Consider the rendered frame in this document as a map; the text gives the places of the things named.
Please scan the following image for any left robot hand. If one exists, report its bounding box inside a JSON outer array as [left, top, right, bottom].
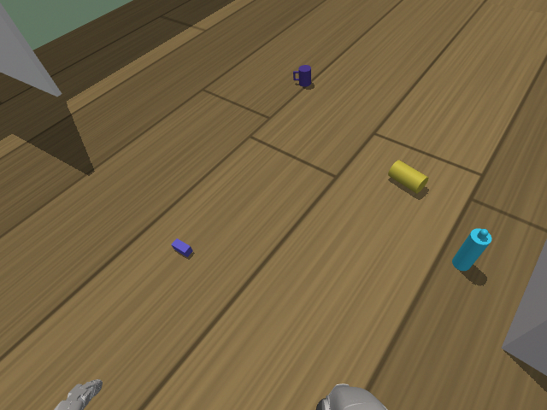
[[54, 379, 103, 410]]

